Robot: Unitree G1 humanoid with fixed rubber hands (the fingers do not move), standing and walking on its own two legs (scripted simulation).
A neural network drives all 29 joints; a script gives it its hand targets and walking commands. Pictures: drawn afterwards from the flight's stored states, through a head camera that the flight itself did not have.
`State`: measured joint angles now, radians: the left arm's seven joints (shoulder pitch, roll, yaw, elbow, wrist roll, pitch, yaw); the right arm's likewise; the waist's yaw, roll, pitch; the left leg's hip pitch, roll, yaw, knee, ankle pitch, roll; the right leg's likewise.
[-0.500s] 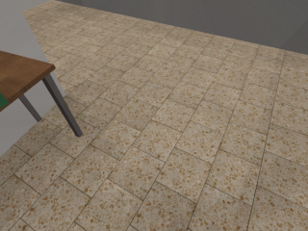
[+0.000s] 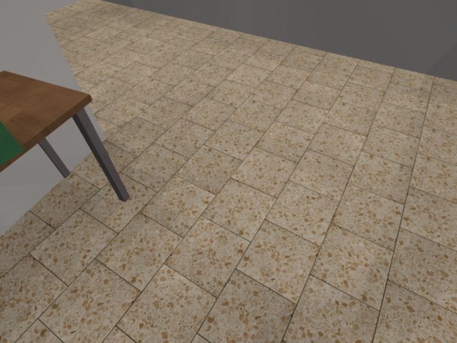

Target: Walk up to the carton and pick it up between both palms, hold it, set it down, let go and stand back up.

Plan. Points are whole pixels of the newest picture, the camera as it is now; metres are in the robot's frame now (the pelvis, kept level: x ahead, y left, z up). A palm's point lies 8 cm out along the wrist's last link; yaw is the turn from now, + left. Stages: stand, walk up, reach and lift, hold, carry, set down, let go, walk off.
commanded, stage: walk up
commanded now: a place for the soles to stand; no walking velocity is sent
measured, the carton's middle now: out of the picture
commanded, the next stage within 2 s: none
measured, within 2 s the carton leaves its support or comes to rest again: neither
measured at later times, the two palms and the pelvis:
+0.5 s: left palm out of the picture +0.08 +0.45 -0.13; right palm (230, 260) +0.30 +0.02 -0.11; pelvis +0.07 +0.16 -0.03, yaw +29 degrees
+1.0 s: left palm out of the picture +0.08 +0.51 -0.10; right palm (156, 214) +0.44 +0.21 -0.14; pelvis +0.18 +0.29 -0.02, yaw +49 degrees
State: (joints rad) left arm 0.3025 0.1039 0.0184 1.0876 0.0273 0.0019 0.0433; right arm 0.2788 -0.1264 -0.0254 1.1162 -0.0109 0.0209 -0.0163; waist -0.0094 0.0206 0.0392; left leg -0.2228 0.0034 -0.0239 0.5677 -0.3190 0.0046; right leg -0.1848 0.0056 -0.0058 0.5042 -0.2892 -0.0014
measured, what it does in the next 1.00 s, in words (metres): steps to the left, turning left: left foot, then right foot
